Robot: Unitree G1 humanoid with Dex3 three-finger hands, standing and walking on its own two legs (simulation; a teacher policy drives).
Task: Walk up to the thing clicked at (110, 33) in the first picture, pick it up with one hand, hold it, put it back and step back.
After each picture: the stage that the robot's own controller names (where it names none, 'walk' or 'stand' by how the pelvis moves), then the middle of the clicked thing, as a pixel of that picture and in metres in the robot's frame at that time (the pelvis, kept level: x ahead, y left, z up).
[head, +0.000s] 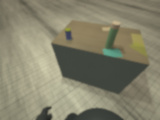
stand; (111, 36) +0.72 -0.15 +0.09
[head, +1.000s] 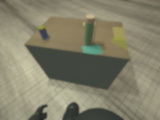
walk; (89, 32) +0.66 +0.08 +0.12
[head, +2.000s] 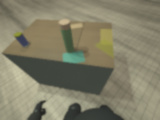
stand; (67, 38) +0.54 +0.22 +0.13
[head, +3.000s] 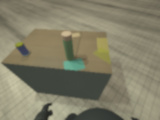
walk; (68, 47) +0.52 +0.21 +0.09
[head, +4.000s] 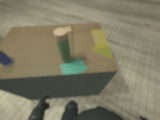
stand; (64, 48) +0.43 +0.20 +0.12
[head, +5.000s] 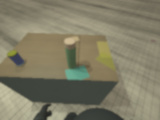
stand; (71, 55) +0.43 +0.17 +0.09
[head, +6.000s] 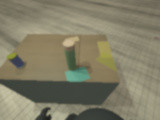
stand; (70, 57) +0.42 +0.17 +0.09
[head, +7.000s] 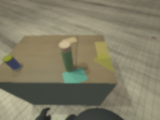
stand; (67, 58) +0.41 +0.19 +0.09
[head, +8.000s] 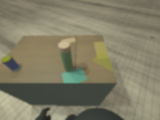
stand; (66, 58) +0.40 +0.19 +0.09
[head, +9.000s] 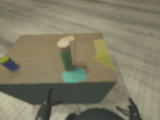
rise first; (66, 57) +0.40 +0.20 +0.09
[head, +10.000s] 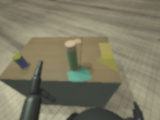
go down; (72, 57) +0.42 +0.19 +0.09
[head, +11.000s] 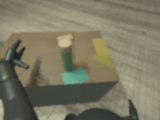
go down; (67, 58) +0.40 +0.17 +0.10
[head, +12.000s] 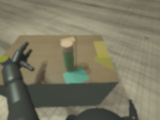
approach; (68, 58) +0.41 +0.17 +0.10
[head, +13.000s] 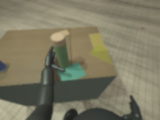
close; (61, 53) +0.41 +0.19 +0.13
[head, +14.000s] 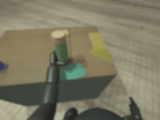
lift; (62, 52) +0.42 +0.19 +0.13
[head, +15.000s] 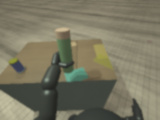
lift; (65, 52) +0.34 +0.17 +0.24
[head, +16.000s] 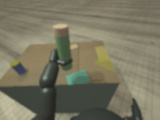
hold; (64, 50) +0.33 +0.17 +0.26
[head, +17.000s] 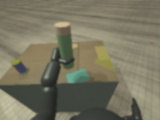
hold; (66, 48) +0.34 +0.16 +0.27
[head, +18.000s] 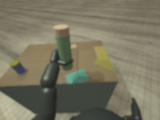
hold; (64, 50) +0.34 +0.17 +0.26
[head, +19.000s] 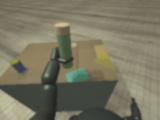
crouch; (65, 48) +0.35 +0.17 +0.26
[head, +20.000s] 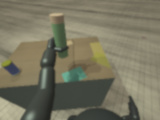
lower; (60, 38) +0.44 +0.20 +0.26
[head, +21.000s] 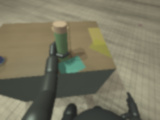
lower; (62, 44) +0.46 +0.19 +0.15
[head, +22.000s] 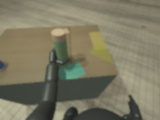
lower; (61, 50) +0.42 +0.19 +0.14
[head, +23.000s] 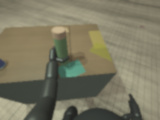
lower; (61, 48) +0.43 +0.19 +0.14
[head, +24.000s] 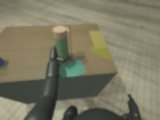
lower; (62, 48) +0.44 +0.19 +0.14
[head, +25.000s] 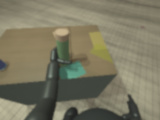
open; (63, 50) +0.43 +0.18 +0.13
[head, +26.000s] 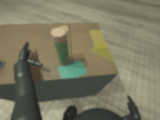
sink last; (62, 50) +0.42 +0.18 +0.13
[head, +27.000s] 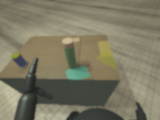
stand; (70, 55) +0.43 +0.20 +0.11
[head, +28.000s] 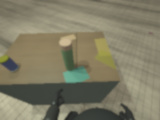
stand; (68, 56) +0.40 +0.18 +0.10
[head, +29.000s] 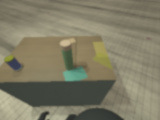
stand; (67, 57) +0.43 +0.20 +0.09
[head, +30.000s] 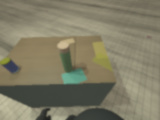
stand; (66, 59) +0.40 +0.20 +0.09
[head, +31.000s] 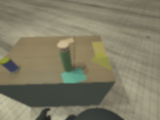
stand; (65, 58) +0.41 +0.20 +0.09
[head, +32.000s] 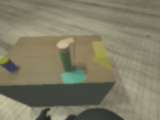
stand; (65, 58) +0.40 +0.20 +0.09
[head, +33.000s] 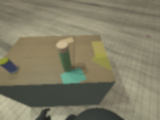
stand; (65, 58) +0.40 +0.20 +0.09
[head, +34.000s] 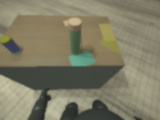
walk; (75, 39) +0.50 +0.14 +0.12
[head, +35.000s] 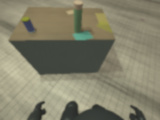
walk; (77, 18) +0.78 +0.19 +0.11
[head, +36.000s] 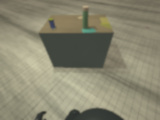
stand; (85, 18) +1.09 +0.16 +0.11
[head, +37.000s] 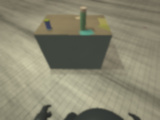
stand; (83, 19) +1.03 +0.16 +0.09
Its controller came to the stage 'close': yes
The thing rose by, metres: 0.22
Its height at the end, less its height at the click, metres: +0.00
